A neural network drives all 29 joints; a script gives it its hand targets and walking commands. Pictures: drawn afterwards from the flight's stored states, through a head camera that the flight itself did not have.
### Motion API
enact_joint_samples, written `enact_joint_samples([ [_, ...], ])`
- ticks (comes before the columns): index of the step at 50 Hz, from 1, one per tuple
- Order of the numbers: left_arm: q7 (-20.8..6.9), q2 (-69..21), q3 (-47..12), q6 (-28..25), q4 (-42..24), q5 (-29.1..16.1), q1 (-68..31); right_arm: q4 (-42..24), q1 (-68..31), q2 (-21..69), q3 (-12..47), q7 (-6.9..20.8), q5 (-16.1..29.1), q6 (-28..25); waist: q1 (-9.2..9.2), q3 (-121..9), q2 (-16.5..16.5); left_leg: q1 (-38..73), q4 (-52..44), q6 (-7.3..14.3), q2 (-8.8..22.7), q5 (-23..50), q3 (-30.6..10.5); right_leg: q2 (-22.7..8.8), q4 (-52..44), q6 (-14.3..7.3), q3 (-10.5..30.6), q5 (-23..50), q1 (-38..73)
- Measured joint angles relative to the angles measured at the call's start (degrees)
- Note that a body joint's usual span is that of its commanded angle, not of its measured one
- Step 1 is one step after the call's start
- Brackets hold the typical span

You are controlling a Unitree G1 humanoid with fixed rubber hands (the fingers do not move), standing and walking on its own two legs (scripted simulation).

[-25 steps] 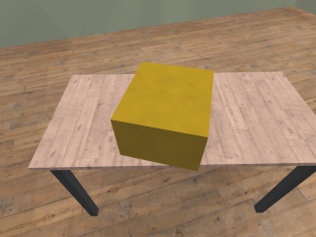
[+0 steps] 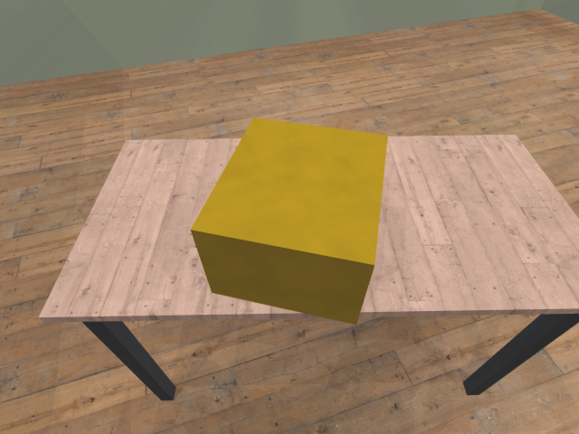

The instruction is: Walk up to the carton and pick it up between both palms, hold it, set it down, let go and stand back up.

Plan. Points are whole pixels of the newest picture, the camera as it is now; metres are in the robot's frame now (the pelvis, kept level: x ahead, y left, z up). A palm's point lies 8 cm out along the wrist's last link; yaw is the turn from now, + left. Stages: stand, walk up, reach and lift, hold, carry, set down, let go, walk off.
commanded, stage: stand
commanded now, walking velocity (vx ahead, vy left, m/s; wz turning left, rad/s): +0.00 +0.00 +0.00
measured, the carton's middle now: (300, 213) +0.50 +0.00 -0.02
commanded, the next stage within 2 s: none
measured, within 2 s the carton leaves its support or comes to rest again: neither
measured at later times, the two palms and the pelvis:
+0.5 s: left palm out of the picture +0.03 +0.25 -0.12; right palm out of the picture +0.03 -0.25 -0.13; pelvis +0.01 +0.00 +0.00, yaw +0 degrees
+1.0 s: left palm out of the picture +0.02 +0.24 -0.13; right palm out of the picture +0.02 -0.24 -0.13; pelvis +0.02 +0.00 +0.00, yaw +0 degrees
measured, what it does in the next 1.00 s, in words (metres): stands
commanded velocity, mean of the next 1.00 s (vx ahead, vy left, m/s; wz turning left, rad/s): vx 0.00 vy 0.00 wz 0.00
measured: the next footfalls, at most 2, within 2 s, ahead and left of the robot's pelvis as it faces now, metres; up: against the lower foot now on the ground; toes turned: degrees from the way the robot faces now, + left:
none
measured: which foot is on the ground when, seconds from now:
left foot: down 0.00-1.00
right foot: down 0.00-1.00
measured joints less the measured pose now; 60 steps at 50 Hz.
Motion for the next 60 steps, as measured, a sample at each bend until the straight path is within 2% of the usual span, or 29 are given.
enact_joint_samples([
  [60,0.8,-2.4,0.1,0.4,7.8,-0.2,-0.9,6.8,-0.7,2.2,0.4,-1.3,0.3,0.0,0.18,0.6,-0.2,2.2,-2.3,0.0,-0.2,-0.4,-0.1,-0.1,-3.4,0.2,-0.1,0.1,2.8],
])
